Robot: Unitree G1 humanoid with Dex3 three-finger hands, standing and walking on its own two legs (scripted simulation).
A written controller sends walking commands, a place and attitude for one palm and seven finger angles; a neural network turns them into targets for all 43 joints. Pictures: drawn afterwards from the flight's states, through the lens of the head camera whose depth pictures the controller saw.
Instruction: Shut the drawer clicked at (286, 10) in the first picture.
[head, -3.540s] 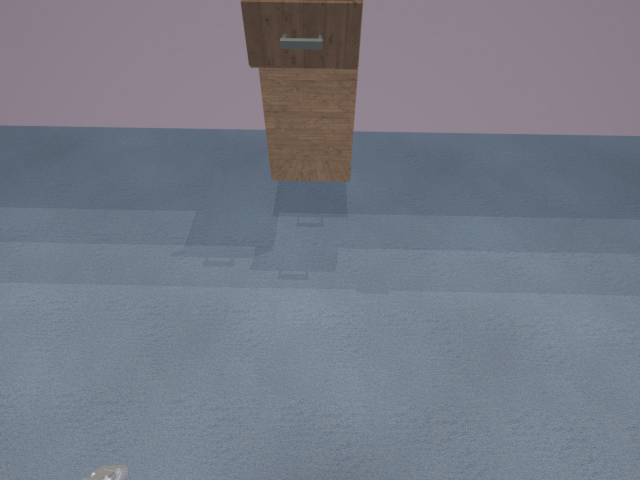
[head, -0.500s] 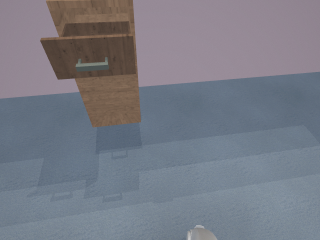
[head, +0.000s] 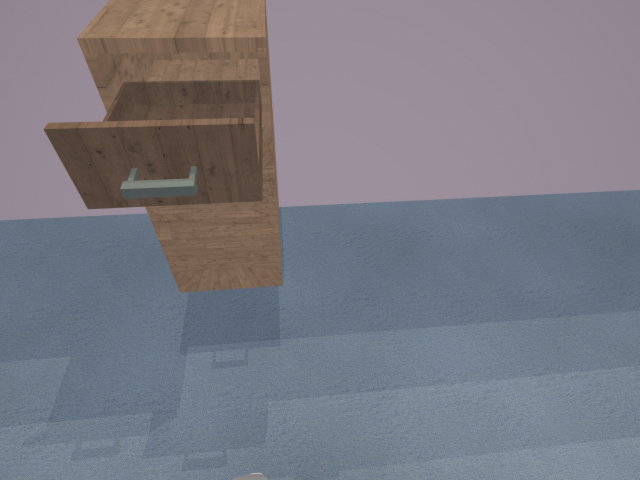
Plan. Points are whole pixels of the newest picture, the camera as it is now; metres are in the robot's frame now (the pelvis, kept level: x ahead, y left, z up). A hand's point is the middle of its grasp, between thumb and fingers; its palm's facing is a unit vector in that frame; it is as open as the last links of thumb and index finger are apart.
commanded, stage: turn to face it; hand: left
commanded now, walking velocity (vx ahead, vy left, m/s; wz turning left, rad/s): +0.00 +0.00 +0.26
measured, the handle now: (162, 180) +0.59 +0.32 +0.03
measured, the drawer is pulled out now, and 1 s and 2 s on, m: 0.30 0.30 0.30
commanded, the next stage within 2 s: take the last steps up to it in 0.18 s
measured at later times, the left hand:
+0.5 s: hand out of the picture +0.03 +0.18 -0.17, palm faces +0.18 -0.96 -0.24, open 7.4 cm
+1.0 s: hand out of the picture +0.04 +0.23 -0.18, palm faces +0.25 -0.96 -0.15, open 7.4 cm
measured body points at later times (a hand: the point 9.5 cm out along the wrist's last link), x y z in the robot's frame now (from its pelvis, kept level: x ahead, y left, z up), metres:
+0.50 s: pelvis +0.04 +0.00 +0.00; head +0.04 -0.02 +0.45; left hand +0.02 +0.23 -0.15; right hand +0.12 -0.23 -0.17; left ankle +0.08 +0.10 -0.73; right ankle +0.05 -0.12 -0.74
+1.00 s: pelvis +0.14 +0.08 -0.01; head +0.16 +0.09 +0.44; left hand +0.02 +0.28 -0.17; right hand +0.25 -0.14 -0.15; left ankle +0.15 +0.18 -0.74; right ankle +0.09 -0.07 -0.67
